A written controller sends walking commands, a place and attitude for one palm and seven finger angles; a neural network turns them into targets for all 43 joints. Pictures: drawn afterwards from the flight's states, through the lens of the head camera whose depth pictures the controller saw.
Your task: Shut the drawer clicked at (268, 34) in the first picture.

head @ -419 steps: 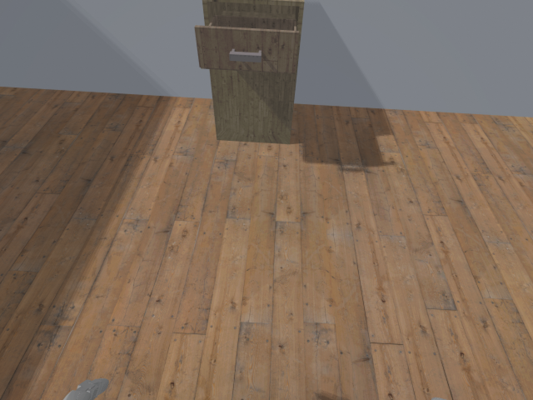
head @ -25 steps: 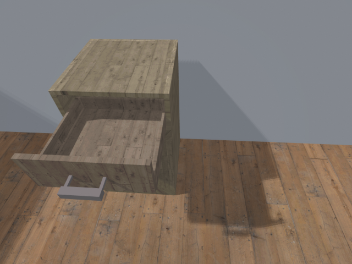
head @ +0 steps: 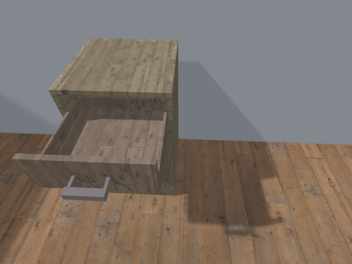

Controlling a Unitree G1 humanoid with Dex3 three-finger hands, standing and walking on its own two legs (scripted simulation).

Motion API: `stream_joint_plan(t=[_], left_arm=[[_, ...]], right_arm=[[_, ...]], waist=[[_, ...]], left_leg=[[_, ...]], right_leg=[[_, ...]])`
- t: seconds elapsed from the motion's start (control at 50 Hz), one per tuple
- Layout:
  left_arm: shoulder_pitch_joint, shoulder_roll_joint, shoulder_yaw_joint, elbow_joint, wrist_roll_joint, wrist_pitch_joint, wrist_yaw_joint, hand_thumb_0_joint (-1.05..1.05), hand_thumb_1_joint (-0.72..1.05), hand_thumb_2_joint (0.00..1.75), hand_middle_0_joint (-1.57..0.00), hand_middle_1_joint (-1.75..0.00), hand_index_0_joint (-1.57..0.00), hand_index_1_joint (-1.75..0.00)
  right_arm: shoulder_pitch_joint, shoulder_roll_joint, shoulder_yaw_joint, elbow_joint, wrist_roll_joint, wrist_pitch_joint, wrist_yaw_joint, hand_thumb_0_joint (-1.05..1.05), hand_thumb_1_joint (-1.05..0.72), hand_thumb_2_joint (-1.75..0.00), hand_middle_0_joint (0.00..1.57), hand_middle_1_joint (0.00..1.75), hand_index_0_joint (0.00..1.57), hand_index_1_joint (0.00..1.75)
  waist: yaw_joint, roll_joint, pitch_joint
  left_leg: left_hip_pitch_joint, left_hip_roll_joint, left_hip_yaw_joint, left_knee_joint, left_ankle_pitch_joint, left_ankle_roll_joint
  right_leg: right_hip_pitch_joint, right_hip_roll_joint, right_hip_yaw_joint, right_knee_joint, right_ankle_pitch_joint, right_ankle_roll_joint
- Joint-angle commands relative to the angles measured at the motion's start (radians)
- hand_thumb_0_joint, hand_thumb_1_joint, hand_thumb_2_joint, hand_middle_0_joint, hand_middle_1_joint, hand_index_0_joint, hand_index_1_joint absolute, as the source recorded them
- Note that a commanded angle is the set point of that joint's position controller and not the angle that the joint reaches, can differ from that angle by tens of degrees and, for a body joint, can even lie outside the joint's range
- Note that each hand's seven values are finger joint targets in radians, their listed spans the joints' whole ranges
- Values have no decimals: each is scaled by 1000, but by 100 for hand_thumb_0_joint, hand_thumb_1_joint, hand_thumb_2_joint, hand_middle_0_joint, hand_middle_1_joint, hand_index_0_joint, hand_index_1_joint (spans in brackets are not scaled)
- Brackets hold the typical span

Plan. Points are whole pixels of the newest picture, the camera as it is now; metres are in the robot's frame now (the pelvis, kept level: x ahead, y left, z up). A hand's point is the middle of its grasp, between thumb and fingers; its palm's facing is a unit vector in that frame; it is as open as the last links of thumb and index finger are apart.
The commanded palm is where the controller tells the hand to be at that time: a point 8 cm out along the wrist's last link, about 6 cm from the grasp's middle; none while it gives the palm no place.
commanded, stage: look again from close up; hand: left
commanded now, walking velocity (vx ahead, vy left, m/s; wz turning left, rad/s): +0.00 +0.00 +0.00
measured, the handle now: (87, 186) +0.35 +0.27 -0.08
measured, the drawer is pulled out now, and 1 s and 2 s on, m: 0.29 0.29 0.29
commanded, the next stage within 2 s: come to a stop and stand still in 0.26 s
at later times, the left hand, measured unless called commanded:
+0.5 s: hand out of the picture -0.01 +0.19 -0.17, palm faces +0.04 -0.99 -0.16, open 7.3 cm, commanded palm none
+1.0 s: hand out of the picture +0.00 +0.20 -0.18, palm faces +0.01 -0.98 -0.18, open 7.3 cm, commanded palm none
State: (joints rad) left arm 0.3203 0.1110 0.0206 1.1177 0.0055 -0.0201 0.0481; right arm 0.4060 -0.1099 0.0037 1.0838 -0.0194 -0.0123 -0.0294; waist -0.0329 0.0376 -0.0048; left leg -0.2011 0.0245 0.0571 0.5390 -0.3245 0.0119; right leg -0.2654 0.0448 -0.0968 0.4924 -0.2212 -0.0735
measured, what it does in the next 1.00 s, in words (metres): stands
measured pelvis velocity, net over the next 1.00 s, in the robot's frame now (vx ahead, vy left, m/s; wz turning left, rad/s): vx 0.00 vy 0.04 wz -0.01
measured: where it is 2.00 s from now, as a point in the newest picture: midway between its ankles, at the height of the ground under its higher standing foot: outside the picture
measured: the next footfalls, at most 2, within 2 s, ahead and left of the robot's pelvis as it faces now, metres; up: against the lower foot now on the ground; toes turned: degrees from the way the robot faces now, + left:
none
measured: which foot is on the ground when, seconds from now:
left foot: down 0.00-1.00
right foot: down 0.00-1.00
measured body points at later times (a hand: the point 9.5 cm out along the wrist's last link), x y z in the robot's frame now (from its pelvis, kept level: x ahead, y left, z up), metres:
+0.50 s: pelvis +0.01 +0.04 +0.00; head +0.02 +0.04 +0.45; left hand -0.01 +0.24 -0.16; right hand -0.01 -0.17 -0.16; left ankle -0.02 +0.11 -0.73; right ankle +0.03 -0.07 -0.73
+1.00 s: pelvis +0.00 +0.04 +0.00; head -0.02 +0.04 +0.45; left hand +0.00 +0.25 -0.16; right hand +0.00 -0.18 -0.16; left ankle -0.02 +0.11 -0.73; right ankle +0.03 -0.07 -0.73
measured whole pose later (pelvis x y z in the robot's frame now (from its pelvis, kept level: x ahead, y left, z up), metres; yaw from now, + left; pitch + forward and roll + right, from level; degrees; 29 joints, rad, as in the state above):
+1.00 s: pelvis +0.00 +0.04 +0.00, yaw -1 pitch -2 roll +0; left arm 0.32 0.13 -0.02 1.10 0.01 -0.01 0.05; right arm 0.31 -0.15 0.02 1.07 -0.01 -0.01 -0.03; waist 0.00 0.00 -0.01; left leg -0.15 -0.04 0.09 0.51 -0.32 0.07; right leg -0.24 -0.01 -0.05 0.52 -0.23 -0.01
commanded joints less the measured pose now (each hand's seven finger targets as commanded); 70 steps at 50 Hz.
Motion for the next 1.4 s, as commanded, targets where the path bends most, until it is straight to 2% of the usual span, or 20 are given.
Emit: stream_joint_plan(t=[0.0, 0.04, 0.08, 0.22, 0.46, 0.52, 0.66, 0.68, 0.7, 0.72, 0.74, 0.78, 0.8, 0.82, 0.88, 0.94, 0.98, 1.0, 1.1, 1.38], left_arm=[[53, 74, -4, -43, 2, -18, -7, 0, 90, 90, -20, -30, -20, -30], [58, 71, -9, -37, 0, -18, -10, 0, 90, 90, -20, -30, -20, -30], [54, 69, -12, -35, 0, -18, -10, 0, 90, 90, -20, -30, -20, -30], [51, 75, -13, -44, 1, -12, -9, 0, 90, 90, -20, -30, -20, -30], [76, 63, -17, -15, 2, -3, -7, 0, 90, 90, -20, -30, -20, -30], [82, 58, -19, -11, 2, 0, -6, 0, 90, 90, -20, -30, -20, -30], [99, 51, -21, -3, 4, -2, -4, 0, 90, 90, -20, -30, -20, -30], [124, 126, -20, 30, 15, -20, 34, 0, 90, 90, -20, -30, -20, -30], [118, 136, -16, 17, 13, -22, 28, 0, 90, 90, -20, -30, -20, -30], [128, 110, -21, 5, 7, -22, 23, 0, 90, 90, -20, -30, -20, -30], [123, 96, -32, 2, 1, -22, 21, 0, 90, 90, -20, -30, -20, -30], [81, 103, -33, -19, 2, -17, 9, 0, 90, 90, -20, -30, -20, -30], [62, 107, -35, -30, 3, -11, 6, 0, 90, 90, -20, -30, -20, -30], [57, 99, -36, -34, 6, -8, 5, 0, 90, 90, -20, -30, -20, -30], [52, 98, -36, -45, 10, -5, 3, 0, 90, 90, -20, -30, -20, -30], [59, 104, -34, -57, 11, -6, 1, 0, 90, 90, -20, -30, -20, -30], [58, 104, -32, -64, 10, -7, 1, 0, 90, 90, -20, -30, -20, -30], [57, 107, -32, -68, 10, -6, 0, 0, 90, 90, -20, -30, -20, -30], [60, 109, -28, -73, 8, -8, 0, 0, 90, 90, -20, -30, -20, -30], [85, 92, -30, -48, 7, -10, 1, 0, 90, 90, -20, -30, -20, -30]], right_arm=[[71, -58, 1, -16, -3, -20, -3, 0, -90, -90, 20, 30, 20, 30], [61, -73, 3, -19, -1, -23, -5, 0, -90, -90, 20, 30, 20, 30], [60, -84, 4, -16, 1, -24, -5, 0, -90, -90, 20, 30, 20, 30], [30, -104, 8, 2, 1, -31, -7, 0, -90, -90, 20, 30, 20, 30], [4, -113, 10, 33, 5, -31, -15, 0, -90, -90, 20, 30, 20, 30], [-1, -111, 11, 39, 6, -30, -17, 0, -90, -90, 20, 30, 20, 30], [1, -99, 13, 50, 8, -30, -16, 0, -90, -90, 20, 30, 20, 30], [-94, -157, -1, -29, 27, -32, -4, 0, -90, -90, 20, 30, 20, 30], [-84, -157, -1, -52, 22, -32, -9, 0, -90, -90, 20, 30, 20, 30], [5, -105, 0, -31, 14, -40, -16, 0, -90, -90, 20, 30, 20, 30], [16, -107, 0, -22, 9, -39, -19, 0, -90, -90, 20, 30, 20, 30], [-26, -94, 1, -31, 13, -25, -14, 0, -90, -90, 20, 30, 20, 30], [-30, -98, 1, -34, 10, -19, -10, 0, -90, -90, 20, 30, 20, 30], [-36, -103, -1, -36, 10, -14, -7, 0, -90, -90, 20, 30, 20, 30], [-35, -114, -3, -44, 8, -8, 1, 0, -90, -90, 20, 30, 20, 30], [-33, -125, -3, -45, 8, -11, 4, 0, -90, -90, 20, 30, 20, 30], [-29, -127, -4, -44, 9, -13, 6, 0, -90, -90, 20, 30, 20, 30], [-25, -130, -3, -39, 9, -14, 6, 0, -90, -90, 20, 30, 20, 30], [-23, -130, -1, -27, 10, -19, 7, 0, -90, -90, 20, 30, 20, 30], [-9, -113, 5, 28, 14, -19, 6, 0, -90, -90, 20, 30, 20, 30]], waist=[[31, 71, 139], [35, -13, 142], [30, -47, 141], [34, -26, 102], [30, -26, 75], [31, -2, 94], [32, -30, 98], [58, -187, 111], [36, -87, 57], [17, -62, -44], [22, -34, -92], [21, 4, -40], [18, -29, 18], [20, -30, 66], [20, -27, 159], [23, -26, 152], [24, -62, 137], [24, -39, 133], [27, -44, 97], [30, -43, 105]], left_leg=[[-148, 87, -129, -217, 39, 34], [-160, 86, -131, -227, 36, 35], [-137, 82, -126, -232, 42, 35], [-69, 89, -127, -242, 182, 38], [23, 96, -110, -228, 294, 38], [19, 94, -111, -235, 286, 37], [16, 85, -103, -234, 238, 38], [-55, 120, -84, -74, 492, 16], [-17, 76, -64, -67, 523, -20], [11, 64, -81, -92, 456, -21], [13, 80, -82, -71, 381, 4], [-13, 68, -90, -117, 195, 17], [-44, 74, -104, -127, 148, 23], [-67, 74, -112, -145, 89, 27], [-125, 79, -136, -202, -10, 34], [-122, 80, -138, -219, -15, 36], [-110, 75, -135, -221, -10, 38], [-108, 77, -137, -229, -8, 39], [-72, 76, -131, -229, 53, 39], [-48, 75, -119, -238, 80, 35]], right_leg=[[35, -129, 167, -100, -14, -1], [70, -130, 157, -93, 29, 7], [61, -134, 162, -96, 36, 9], [86, -135, 137, -58, 123, 22], [78, -135, 125, -45, 142, 33], [68, -133, 128, -48, 124, 34], [73, -141, 143, -63, 145, 29], [61, -167, 123, -41, 412, 52], [108, -193, 143, 6, 579, 24], [156, -196, 166, 65, 533, 7], [172, -200, 166, 38, 442, 5], [127, -191, 178, -12, 265, 11], [85, -179, 175, -28, 186, 12], [53, -173, 179, -52, 92, 13], [-6, -151, 173, -73, -28, 16], [12, -146, 173, -79, -9, 18], [23, -148, 175, -88, -7, 19], [26, -145, 175, -91, -9, 17], [57, -151, 167, -95, 41, 20], [74, -161, 159, -110, 77, 24]])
